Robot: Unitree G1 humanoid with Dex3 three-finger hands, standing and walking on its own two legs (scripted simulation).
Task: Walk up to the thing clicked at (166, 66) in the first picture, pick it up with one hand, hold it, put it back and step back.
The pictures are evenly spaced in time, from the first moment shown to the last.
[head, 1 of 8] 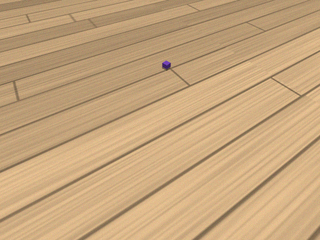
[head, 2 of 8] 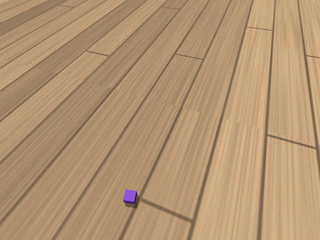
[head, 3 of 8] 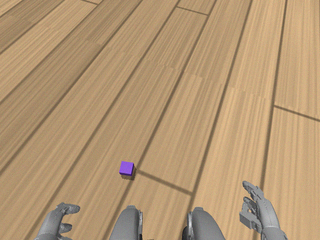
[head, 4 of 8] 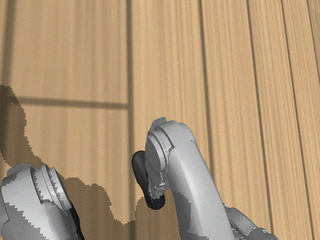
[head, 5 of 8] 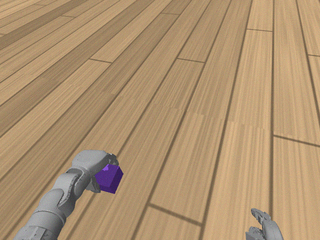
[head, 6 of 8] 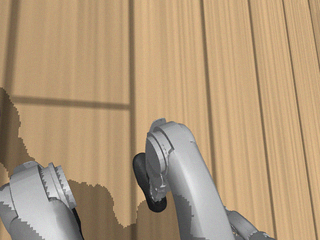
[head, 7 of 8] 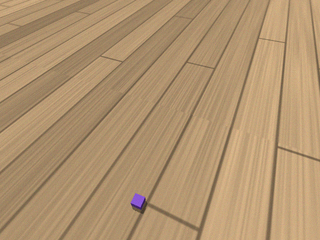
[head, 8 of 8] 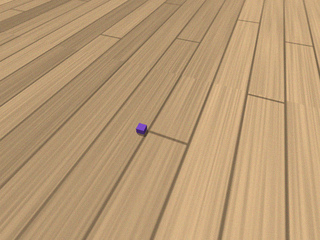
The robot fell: no
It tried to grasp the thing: yes
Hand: left
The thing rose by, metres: 0.68
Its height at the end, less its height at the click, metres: +0.00
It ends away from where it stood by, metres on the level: 0.00
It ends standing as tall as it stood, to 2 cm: yes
